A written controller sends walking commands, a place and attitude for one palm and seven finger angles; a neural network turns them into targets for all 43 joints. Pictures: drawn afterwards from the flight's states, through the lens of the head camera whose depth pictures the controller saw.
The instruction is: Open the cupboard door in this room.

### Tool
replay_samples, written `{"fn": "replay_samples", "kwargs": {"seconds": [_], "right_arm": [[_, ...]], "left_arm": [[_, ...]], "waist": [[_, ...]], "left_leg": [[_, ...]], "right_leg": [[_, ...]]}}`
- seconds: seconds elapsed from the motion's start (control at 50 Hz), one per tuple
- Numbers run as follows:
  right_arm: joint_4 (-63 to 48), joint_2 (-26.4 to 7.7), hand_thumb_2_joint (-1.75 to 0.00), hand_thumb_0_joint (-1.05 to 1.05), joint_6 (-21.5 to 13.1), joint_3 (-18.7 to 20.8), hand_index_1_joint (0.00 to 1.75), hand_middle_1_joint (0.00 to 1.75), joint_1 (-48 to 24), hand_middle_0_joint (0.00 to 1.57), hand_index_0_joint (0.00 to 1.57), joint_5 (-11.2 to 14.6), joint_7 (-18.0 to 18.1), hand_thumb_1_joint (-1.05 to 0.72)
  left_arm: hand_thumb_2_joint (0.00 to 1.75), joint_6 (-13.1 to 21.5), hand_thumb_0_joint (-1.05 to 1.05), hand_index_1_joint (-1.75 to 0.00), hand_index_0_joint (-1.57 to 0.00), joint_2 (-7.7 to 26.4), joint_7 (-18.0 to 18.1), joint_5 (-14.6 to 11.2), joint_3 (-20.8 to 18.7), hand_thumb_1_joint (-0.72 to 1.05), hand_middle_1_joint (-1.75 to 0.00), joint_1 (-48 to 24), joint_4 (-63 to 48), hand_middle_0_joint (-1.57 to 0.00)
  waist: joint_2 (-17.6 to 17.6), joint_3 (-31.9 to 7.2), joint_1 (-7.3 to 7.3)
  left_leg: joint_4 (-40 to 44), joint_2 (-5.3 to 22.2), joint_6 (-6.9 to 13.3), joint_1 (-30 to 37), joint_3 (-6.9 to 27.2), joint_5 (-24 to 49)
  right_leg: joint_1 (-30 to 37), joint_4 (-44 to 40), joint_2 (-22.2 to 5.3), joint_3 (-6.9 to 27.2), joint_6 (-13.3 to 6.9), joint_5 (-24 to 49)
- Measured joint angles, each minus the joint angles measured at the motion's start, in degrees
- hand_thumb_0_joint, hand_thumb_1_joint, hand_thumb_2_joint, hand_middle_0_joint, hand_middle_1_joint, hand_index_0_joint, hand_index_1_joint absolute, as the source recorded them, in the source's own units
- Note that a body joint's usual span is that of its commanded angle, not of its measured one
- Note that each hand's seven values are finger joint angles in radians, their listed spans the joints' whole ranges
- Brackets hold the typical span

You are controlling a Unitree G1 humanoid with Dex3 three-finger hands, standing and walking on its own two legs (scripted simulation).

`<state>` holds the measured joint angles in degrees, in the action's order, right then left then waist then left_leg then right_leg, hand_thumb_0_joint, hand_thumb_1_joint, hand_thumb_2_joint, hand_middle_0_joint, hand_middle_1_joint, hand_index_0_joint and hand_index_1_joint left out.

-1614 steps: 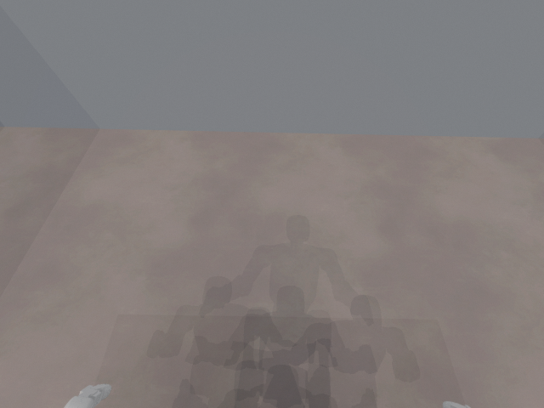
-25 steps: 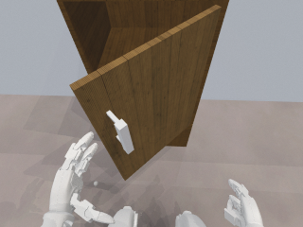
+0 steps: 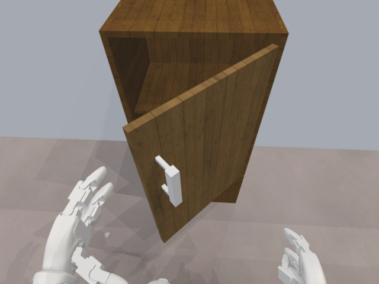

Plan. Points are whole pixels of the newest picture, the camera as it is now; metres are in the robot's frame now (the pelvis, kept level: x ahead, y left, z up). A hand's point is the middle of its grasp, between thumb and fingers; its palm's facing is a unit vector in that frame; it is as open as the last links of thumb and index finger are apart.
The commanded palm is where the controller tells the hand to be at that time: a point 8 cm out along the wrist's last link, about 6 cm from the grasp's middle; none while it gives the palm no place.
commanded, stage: draw the hand back to the body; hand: left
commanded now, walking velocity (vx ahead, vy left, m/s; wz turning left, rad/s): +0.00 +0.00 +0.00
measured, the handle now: (168, 181) +0.33 +0.08 +0.03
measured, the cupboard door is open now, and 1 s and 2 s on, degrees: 45 45 45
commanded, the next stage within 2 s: step back with the hand held close in 1.16 s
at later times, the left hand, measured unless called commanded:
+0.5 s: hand (37, 204) +0.21 +0.24 +0.16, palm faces +0.33 -0.86 -0.40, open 12.5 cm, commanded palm +0.16 +0.28 +0.19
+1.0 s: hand (6, 182) +0.21 +0.26 +0.21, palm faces +0.45 -0.79 -0.41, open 7.6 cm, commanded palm +0.16 +0.30 +0.23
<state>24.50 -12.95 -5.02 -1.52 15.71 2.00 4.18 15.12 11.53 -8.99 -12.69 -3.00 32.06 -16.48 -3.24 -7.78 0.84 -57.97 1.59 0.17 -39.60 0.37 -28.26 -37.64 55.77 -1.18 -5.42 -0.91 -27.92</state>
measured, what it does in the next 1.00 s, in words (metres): rises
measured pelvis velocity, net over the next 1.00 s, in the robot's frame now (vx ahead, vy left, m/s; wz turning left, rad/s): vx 0.02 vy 0.00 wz -0.02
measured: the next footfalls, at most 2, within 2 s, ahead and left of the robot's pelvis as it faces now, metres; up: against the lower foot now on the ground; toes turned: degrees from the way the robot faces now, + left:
none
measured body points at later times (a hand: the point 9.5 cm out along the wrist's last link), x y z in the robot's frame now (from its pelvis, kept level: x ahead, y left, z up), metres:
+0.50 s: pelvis +0.02 +0.02 +0.05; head +0.01 +0.00 +0.50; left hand +0.18 +0.29 +0.19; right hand +0.20 -0.19 -0.03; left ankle +0.01 +0.12 -0.68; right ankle +0.00 -0.11 -0.68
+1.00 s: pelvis +0.02 +0.00 +0.06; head +0.01 -0.03 +0.51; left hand +0.18 +0.30 +0.24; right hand +0.21 -0.22 -0.02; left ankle +0.01 +0.12 -0.68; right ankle +0.00 -0.11 -0.68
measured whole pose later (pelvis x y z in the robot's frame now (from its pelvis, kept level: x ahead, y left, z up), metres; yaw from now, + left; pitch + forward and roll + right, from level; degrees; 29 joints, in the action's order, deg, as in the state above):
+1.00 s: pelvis +0.02 +0.00 +0.06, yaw -1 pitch -4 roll +0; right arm 35.8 -13.4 -5.5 -1.3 10.3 0.0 4.9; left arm 3.5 18.1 7.0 -3.4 -18.6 27.1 -22.1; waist -4.6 1.5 4.3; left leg -24.2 0.8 0.2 -5.7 -1.9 -14.9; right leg -5.1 23.4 -0.6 -3.6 -0.4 -14.7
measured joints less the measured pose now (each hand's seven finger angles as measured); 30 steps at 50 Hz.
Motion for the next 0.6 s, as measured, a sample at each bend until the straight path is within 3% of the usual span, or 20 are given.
{"fn": "replay_samples", "kwargs": {"seconds": [0.1, 0.18, 0.3, 0.42, 0.6], "right_arm": [[0.1, -0.2, -0.9, 0.01, -1.1, -0.2, 0.3, 0.3, -0.5, 0.2, 0.2, 0.3, 0.2, -0.91], [0.8, 0.3, -0.9, 0.01, -0.4, -0.7, 0.3, 0.3, -0.5, 0.2, 0.2, -0.1, 1.5, -0.91], [2.0, 0.4, -0.9, 0.01, 0.2, -1.6, 0.3, 0.3, -0.6, 0.2, 0.2, -0.7, 2.1, -0.91], [4.9, 0.6, -0.9, 0.01, -0.4, -2.4, 0.3, 0.3, -0.9, 0.2, 0.2, -1.0, 2.4, -0.91], [8.4, 0.2, -0.9, 0.01, -1.8, -2.0, 0.3, 0.3, -2.3, 0.2, 0.21, -1.5, 1.9, -0.9]], "left_arm": [[0.31, -1.3, -0.01, -0.3, -0.15, 1.8, -0.6, -0.9, -1.8, -0.47, -0.3, -0.2, -2.2, -0.15], [0.35, -7.1, -0.01, -0.3, -0.16, 4.9, 7.7, 5.9, -2.5, -0.39, -0.3, 0.5, -5.8, -0.16], [0.42, -12.5, -0.01, -0.3, -0.16, 4.8, 14.5, 9.9, -2.4, -0.22, -0.3, 2.4, -7.9, -0.16], [0.5, -13.9, -0.01, -0.3, -0.17, 5.8, 16.8, 10.8, -4.4, -0.03, -0.3, 0.8, -7.4, -0.17], [0.64, -13.2, 0.0, -0.3, -0.18, 7.0, 17.4, 10.5, -10.2, 0.28, -0.3, -1.8, -7.9, -0.18]], "waist": [[0.2, 0.7, 0.42], [0.4, 0.7, 1.15], [-0.7, 2.2, 1.46], [-0.6, 4.1, 2.1], [-0.8, 6.5, 2.51]], "left_leg": [[1.4, 0.0, 0.3, 2.5, 0.0, 0.3], [5.1, -0.3, 0.6, 6.4, -0.7, 1.5], [11.5, -1.0, 1.2, 12.9, -1.6, 4.0], [17.3, -1.5, 1.4, 19.1, -1.9, 6.2], [25.1, -1.7, 1.2, 27.0, -2.3, 9.1]], "right_leg": [[2.8, -2.0, 0.1, 0.0, 0.3, 0.7], [6.3, -5.4, -0.1, 0.6, 0.7, 2.0], [12.6, -11.7, -0.5, 1.3, 1.4, 4.5], [18.6, -17.1, -0.8, 1.6, 1.6, 6.6], [26.1, -24.6, -0.7, 1.9, 1.7, 9.5]]}}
